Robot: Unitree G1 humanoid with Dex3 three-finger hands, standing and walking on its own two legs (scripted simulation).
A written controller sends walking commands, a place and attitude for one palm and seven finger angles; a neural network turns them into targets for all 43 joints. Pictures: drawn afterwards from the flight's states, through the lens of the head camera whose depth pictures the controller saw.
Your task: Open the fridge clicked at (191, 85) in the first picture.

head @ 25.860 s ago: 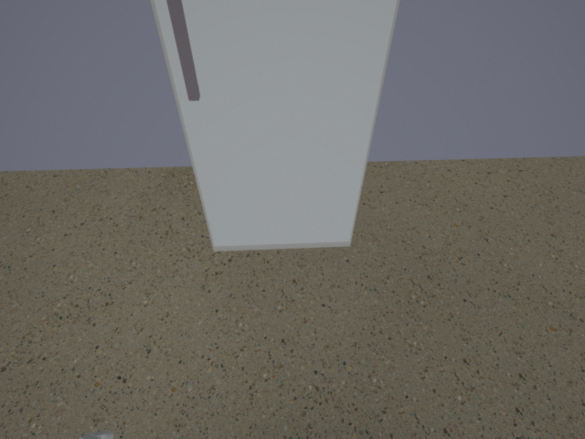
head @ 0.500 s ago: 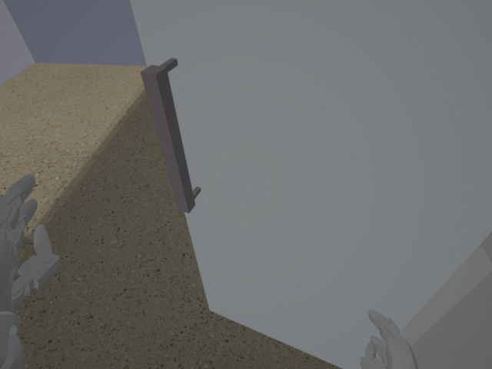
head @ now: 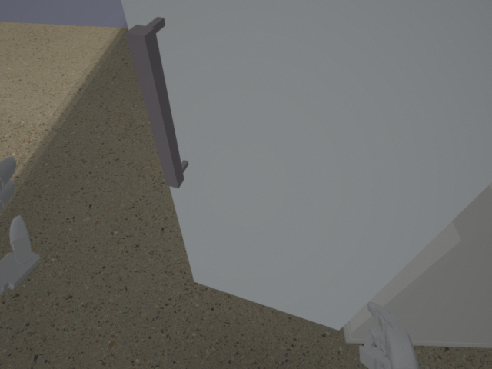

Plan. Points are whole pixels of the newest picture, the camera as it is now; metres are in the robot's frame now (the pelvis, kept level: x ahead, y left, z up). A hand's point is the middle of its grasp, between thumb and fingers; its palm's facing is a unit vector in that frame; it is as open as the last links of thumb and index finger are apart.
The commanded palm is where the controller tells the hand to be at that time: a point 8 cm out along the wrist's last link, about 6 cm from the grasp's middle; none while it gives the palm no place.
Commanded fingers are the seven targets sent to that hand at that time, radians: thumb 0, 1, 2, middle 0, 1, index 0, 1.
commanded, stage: step back with the hand held close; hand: left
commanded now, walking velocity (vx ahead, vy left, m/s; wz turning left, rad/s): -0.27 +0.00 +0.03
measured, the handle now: (168, 116) +0.47 +0.17 +0.16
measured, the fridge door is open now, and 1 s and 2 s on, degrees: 74 74 74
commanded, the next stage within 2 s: stop stepping back and stand still in 0.94 s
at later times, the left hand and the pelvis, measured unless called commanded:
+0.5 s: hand out of the picture +0.13 +0.28 +0.17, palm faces +0.48 -0.78 -0.41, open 7.5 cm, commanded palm +0.05 +0.32 +0.18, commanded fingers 0.00 0.90 0.90 -0.20 -0.30 -0.20 -0.30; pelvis -0.07 +0.01 -0.01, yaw +3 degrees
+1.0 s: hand out of the picture +0.05 +0.29 +0.17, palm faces +0.45 -0.79 -0.42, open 7.5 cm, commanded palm -0.02 +0.32 +0.18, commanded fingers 0.00 0.90 0.90 -0.20 -0.30 -0.20 -0.30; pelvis -0.15 +0.02 -0.01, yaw +2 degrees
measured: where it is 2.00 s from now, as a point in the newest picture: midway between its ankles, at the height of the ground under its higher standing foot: outside the picture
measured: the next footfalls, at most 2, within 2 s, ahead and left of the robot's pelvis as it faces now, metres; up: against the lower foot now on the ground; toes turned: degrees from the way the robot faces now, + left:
right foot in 0.58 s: -0.08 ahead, -0.13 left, +0.00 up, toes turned +5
left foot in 0.96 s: -0.06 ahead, +0.11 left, +0.00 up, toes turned +1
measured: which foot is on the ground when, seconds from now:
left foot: down 0.00-0.80, up 0.82-0.94, down 0.96-1.00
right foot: down 0.00-0.44, up 0.46-0.56, down 0.58-0.98, up 1.00-1.00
